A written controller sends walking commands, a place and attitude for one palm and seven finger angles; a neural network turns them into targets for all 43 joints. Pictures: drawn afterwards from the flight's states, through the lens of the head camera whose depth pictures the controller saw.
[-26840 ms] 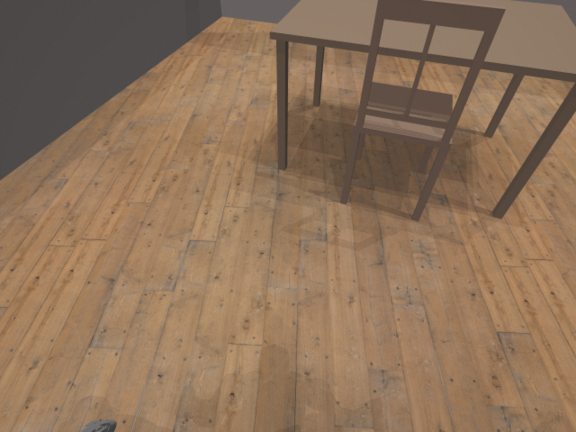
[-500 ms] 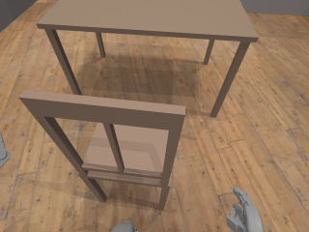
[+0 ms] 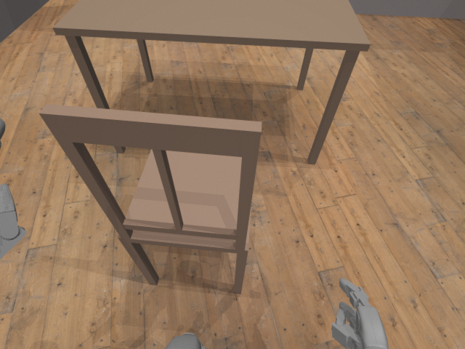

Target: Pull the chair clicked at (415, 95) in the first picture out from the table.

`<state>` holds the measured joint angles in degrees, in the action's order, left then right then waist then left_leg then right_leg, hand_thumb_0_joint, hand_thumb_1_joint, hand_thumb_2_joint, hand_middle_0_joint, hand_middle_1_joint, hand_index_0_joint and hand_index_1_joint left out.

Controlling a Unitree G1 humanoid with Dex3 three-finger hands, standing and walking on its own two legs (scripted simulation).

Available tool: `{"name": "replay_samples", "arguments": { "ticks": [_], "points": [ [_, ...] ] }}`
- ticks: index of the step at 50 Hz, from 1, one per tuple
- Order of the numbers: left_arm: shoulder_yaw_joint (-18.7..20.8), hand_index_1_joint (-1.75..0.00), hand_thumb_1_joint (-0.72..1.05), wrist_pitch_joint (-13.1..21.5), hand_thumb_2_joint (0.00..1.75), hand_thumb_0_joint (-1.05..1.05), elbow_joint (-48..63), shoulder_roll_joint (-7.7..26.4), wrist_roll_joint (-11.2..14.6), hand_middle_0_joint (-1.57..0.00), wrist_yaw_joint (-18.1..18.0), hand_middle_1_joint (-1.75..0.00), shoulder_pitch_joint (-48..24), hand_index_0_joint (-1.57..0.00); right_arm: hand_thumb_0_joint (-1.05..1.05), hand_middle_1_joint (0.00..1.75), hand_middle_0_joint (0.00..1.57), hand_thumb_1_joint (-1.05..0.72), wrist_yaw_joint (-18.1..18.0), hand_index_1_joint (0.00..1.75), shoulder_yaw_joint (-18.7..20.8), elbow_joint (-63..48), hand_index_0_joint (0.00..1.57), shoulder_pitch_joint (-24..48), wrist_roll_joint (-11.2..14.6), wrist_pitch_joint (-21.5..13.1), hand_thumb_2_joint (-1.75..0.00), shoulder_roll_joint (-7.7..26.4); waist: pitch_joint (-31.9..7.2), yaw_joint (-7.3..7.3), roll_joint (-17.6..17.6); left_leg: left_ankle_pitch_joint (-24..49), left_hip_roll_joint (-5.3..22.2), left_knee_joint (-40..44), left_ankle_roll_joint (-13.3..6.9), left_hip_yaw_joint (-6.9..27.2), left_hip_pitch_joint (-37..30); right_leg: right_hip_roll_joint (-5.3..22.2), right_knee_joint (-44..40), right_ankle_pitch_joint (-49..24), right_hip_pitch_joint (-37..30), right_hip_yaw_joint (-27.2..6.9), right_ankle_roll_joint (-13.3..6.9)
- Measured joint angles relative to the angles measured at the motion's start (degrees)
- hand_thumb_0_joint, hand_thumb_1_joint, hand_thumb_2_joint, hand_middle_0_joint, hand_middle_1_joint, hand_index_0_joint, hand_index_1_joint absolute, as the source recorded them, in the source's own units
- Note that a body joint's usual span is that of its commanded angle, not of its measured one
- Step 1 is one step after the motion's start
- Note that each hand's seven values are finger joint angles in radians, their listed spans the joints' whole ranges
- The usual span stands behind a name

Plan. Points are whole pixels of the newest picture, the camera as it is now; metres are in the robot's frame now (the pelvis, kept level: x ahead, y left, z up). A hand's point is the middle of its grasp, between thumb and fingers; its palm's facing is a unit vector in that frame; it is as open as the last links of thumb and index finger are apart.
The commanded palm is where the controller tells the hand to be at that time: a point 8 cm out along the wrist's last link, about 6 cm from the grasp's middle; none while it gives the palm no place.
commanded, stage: stop stepping back and stand still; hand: left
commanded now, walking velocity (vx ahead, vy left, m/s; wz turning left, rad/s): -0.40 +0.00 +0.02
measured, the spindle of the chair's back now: (170, 193) +0.43 +0.18 -0.06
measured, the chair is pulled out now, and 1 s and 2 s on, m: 0.58 0.58 0.58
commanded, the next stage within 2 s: let the arm hang, fingers relaxed in 0.84 s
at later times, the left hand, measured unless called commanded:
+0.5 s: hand out of the picture +0.09 +0.27 +0.18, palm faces +0.52 -0.74 -0.43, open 7.4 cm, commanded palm +0.04 +0.30 +0.19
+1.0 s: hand out of the picture +0.09 +0.30 +0.12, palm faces +0.42 -0.78 -0.46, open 7.4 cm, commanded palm none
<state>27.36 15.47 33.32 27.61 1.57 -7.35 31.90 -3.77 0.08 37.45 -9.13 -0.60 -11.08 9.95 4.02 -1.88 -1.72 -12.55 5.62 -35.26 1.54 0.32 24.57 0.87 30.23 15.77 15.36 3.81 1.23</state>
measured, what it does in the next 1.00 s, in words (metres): walks backwards: left foot, then right foot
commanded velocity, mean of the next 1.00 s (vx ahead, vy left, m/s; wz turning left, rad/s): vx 0.12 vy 0.02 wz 0.00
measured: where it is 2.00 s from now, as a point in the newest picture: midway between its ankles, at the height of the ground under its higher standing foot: outside the picture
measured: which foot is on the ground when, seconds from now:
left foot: down 0.00-0.00, up 0.02-0.16, down 0.18-1.00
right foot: down 0.00-0.56, up 0.58-0.68, down 0.70-1.00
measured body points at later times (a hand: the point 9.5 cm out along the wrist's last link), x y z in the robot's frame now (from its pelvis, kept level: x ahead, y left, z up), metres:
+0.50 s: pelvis -0.08 +0.00 +0.00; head -0.11 +0.00 +0.45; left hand +0.06 +0.31 +0.21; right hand +0.07 -0.24 -0.09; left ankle -0.03 +0.12 -0.72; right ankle -0.01 -0.13 -0.73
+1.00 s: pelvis -0.10 +0.02 +0.01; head -0.12 +0.01 +0.46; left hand +0.06 +0.34 +0.14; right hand +0.06 -0.21 -0.08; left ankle -0.05 +0.11 -0.73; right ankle -0.07 -0.12 -0.73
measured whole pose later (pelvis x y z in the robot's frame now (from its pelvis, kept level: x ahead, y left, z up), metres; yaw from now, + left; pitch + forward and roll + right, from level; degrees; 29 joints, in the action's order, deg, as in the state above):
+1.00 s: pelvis -0.10 +0.02 +0.01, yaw +5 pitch -1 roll +0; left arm 17.7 7.7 10.0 21.9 -1.4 -4.7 22.4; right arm -1.7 1.2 40.8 -13.8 0.1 -7.5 12.6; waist -2.0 -0.8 -0.7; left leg -10.4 -1.9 -29.4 -2.2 -0.2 17.6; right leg 1.6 29.6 13.8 14.1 0.8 0.8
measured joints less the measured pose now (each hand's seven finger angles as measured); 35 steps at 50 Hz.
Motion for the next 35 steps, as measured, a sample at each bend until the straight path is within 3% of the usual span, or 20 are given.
{"name": "replay_samples", "arguments": {
  "ticks": [2,5,9,10,12,15,20,23,26,29,32,34,35],
  "points": [
    [-0.54,-0.30,0.89,0.25,0.90,0.01,-0.91,-0.52,0.17,-0.21,0.06,-0.30,-0.70,-0.21,0.01,0.31,0.21,-0.90,0.10,0.30,0.52,1.11,0.20,0.46,0.06,0.67,-0.90,0.61,0.33,0.03,-0.26,-7.09,-1.80,-5.24,-0.16,1.73,2.40,0.01,0.84,-1.44,1.70,-0.25,-0.28],
    [-1.32,-0.30,0.89,-1.35,0.90,0.01,-2.08,-1.64,0.57,-0.21,-0.41,-0.30,0.54,-0.21,0.01,0.31,0.21,-0.90,0.24,0.30,0.98,1.72,0.20,-0.32,0.85,3.30,-0.90,0.95,-0.87,0.86,2.39,-11.63,-5.24,-12.90,-0.62,0.21,2.53,2.11,0.89,-3.22,3.20,-1.84,-0.68],
    [-3.01,-0.30,0.89,-4.41,0.90,0.01,-3.22,-2.40,0.81,-0.21,-1.47,-0.30,3.18,-0.21,0.01,0.30,0.21,-0.90,-0.68,0.30,0.87,-0.91,0.20,-4.35,1.65,4.57,-0.90,2.85,-3.92,3.46,2.47,-9.70,-4.54,1.77,-2.30,-0.84,-6.58,2.60,2.23,-3.27,4.40,-0.92,0.21],
    [-3.49,-0.30,0.89,-4.73,0.90,0.01,-3.44,-2.28,0.63,-0.21,-1.69,-0.30,2.80,-0.21,0.01,0.30,0.21,-0.90,-1.09,0.30,1.22,-0.90,0.20,-4.91,1.77,4.37,-0.90,3.06,-3.60,3.71,2.73,-4.37,-4.66,3.11,-2.31,-0.54,-6.87,2.79,2.80,-2.94,4.26,-0.59,0.28],
    [-4.11,-0.30,0.89,-5.02,0.90,0.01,-4.18,-2.46,0.04,-0.21,-1.76,-0.30,2.61,-0.21,0.01,0.30,0.21,-0.90,-1.46,0.30,1.44,-0.40,0.20,-6.06,2.13,3.98,-0.90,3.14,-3.50,3.34,3.26,-0.78,-4.68,3.01,-2.03,-0.57,-7.31,2.49,3.67,1.27,3.64,-1.09,0.14],
    [-4.20,-0.30,0.89,-5.53,0.90,0.01,-5.24,-2.40,-1.11,-0.22,-1.51,-0.30,2.23,-0.21,0.01,0.30,0.21,-0.90,-1.54,0.30,1.66,-0.67,0.20,-8.56,2.36,3.00,-0.90,2.71,-4.88,3.69,2.74,-2.20,-4.55,3.62,-2.00,0.44,-7.21,1.41,3.76,5.24,2.18,-1.31,-0.13],
    [-3.16,-0.30,0.89,-4.28,0.90,0.01,-6.16,-2.43,-1.09,-0.21,-1.17,-0.30,-0.11,-0.21,0.01,0.30,0.20,-0.90,-0.76,0.30,1.13,1.01,0.20,-8.85,1.62,2.27,-0.90,2.27,-4.79,2.63,1.46,-6.06,-4.42,1.75,-2.23,1.61,-5.83,0.44,-0.76,-2.11,0.18,-1.06,-1.08],
    [-3.31,-0.30,0.89,-3.93,0.90,0.01,-6.30,-3.78,-0.70,-0.21,-1.29,-0.30,-0.81,-0.21,0.01,0.30,0.21,-0.90,-0.36,0.30,0.69,1.96,0.20,-7.75,1.09,2.87,-0.90,2.61,-4.90,1.21,1.19,-10.78,-4.85,-1.53,-2.83,1.20,-4.82,0.32,-0.73,-4.18,0.87,-1.92,-1.64],
    [-4.58,-0.30,0.89,-4.37,0.90,0.01,-7.57,-5.49,-0.55,-0.21,-1.62,-0.30,-2.55,-0.21,0.01,0.30,0.21,-0.90,-0.56,0.30,0.37,2.49,0.20,-6.58,0.91,3.50,-0.90,3.14,-4.95,0.78,1.03,-10.05,-5.38,-1.78,-3.39,0.51,-5.71,0.62,1.43,-3.41,1.84,-2.38,-1.29],
    [-5.38,-0.30,0.89,-5.85,0.90,0.01,-9.39,-6.73,-0.82,-0.21,-1.74,-0.30,-3.91,-0.21,0.01,0.30,0.21,-0.90,-0.94,0.30,0.05,1.89,0.20,-5.80,0.86,4.05,-0.90,2.57,-5.03,1.14,1.34,-7.11,-5.40,-0.17,-3.41,-0.13,-6.53,0.48,5.51,5.32,3.05,-3.19,-1.43],
    [-5.51,-0.30,0.89,-7.27,0.90,0.01,-9.82,-5.74,-1.63,-0.21,-0.85,-0.30,-4.72,-0.21,0.01,0.30,0.21,-0.90,-0.83,0.30,0.57,-0.01,0.20,-6.59,0.93,3.65,-0.90,0.81,-5.44,2.83,0.69,-4.75,-4.79,1.82,-3.39,0.70,-6.48,-0.70,11.65,8.09,2.45,-1.38,-1.18],
    [-4.92,-0.30,0.89,-6.52,0.90,0.01,-8.58,-3.72,-1.62,-0.21,-0.39,-0.30,-3.98,-0.21,0.01,0.30,0.21,-0.90,-0.25,0.30,0.17,-0.93,0.20,-7.47,1.11,2.97,-0.90,-0.24,-6.04,3.43,1.52,-4.21,-4.85,1.86,-2.97,0.43,-5.20,-0.95,4.11,7.55,-2.01,-0.59,-1.94],
    [-4.27,-0.30,0.89,-5.78,0.90,0.01,-7.65,-2.91,-1.42,-0.21,-0.28,-0.30,-3.27,-0.21,0.01,0.30,0.21,-0.90,0.01,0.30,-0.16,-1.20,0.20,-7.37,1.02,2.78,-0.90,-0.41,-6.01,3.18,1.99,-4.71,-4.94,0.81,-2.71,-0.04,-4.04,-1.00,0.37,3.95,-2.93,-1.16,-2.78]
  ]
}}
